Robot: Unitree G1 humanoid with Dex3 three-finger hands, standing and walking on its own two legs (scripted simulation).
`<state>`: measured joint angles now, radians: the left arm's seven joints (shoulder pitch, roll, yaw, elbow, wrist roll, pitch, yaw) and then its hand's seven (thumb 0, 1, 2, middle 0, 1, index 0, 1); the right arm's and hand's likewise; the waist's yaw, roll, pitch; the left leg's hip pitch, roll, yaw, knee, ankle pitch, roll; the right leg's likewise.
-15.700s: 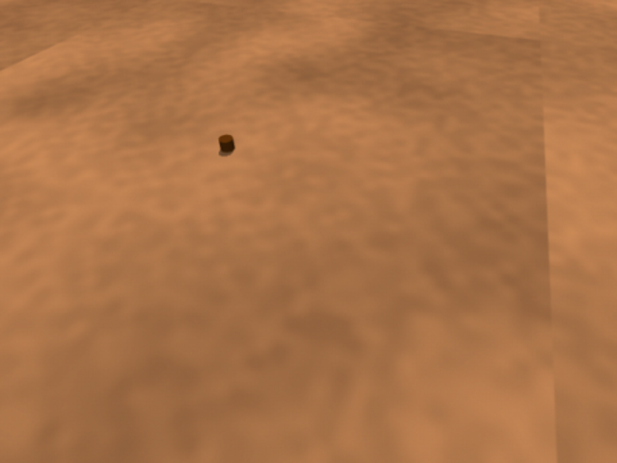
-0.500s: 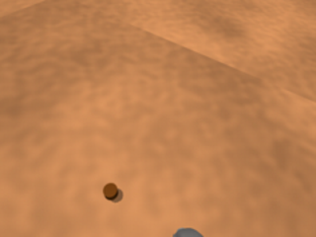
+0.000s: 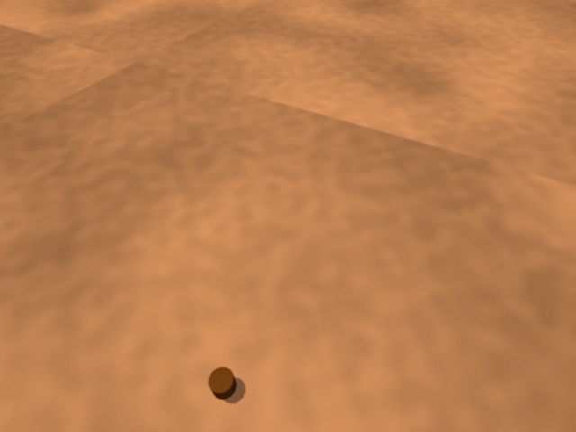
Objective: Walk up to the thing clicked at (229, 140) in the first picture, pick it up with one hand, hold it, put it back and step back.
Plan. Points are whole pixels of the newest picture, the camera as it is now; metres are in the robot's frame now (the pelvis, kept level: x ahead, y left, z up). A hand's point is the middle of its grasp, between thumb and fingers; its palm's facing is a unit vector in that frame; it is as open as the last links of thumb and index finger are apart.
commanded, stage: walk up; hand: left
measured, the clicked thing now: (222, 383) +0.44 +0.27 -0.74
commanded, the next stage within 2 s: stand in 1.96 s
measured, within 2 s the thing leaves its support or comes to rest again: neither
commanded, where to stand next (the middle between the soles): +0.07 -0.01 m, yaw +1 degrees
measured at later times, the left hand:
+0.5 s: hand out of the picture +0.11 +0.25 -0.15, palm faces -0.01 -0.94 -0.35, open 7.4 cm
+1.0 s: hand out of the picture +0.08 +0.25 -0.15, palm faces +0.00 -0.94 -0.35, open 7.4 cm
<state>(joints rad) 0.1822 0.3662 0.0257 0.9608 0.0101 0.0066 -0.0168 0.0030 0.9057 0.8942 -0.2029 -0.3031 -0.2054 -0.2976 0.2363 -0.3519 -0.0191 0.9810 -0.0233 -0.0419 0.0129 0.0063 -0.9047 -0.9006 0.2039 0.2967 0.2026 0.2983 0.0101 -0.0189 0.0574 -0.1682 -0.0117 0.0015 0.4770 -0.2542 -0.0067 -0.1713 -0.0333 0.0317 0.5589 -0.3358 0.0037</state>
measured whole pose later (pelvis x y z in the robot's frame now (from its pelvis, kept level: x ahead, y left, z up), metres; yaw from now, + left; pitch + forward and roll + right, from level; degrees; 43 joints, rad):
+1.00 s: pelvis +0.01 +0.00 +0.00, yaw +1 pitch -4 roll +1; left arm 0.15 0.36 0.01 1.02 0.01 0.01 -0.01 0.00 0.91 0.89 -0.20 -0.30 -0.20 -0.30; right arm 0.18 -0.37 -0.02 1.03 -0.01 -0.04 0.01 0.01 -0.91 -0.90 0.20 0.30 0.20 0.30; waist 0.00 -0.01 0.08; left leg -0.17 -0.01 0.00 0.49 -0.26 0.00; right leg -0.16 -0.03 -0.02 0.53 -0.30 0.00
